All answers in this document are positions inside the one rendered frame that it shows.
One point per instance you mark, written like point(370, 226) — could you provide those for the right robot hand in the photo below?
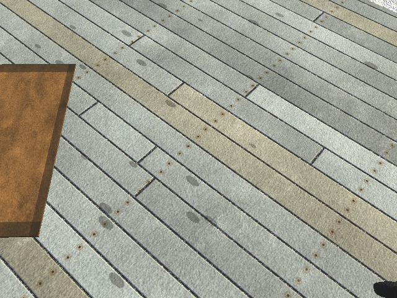
point(387, 289)

